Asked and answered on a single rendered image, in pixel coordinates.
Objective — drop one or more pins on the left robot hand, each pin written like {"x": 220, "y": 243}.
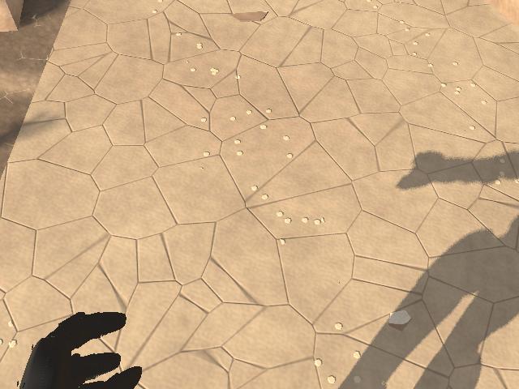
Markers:
{"x": 51, "y": 365}

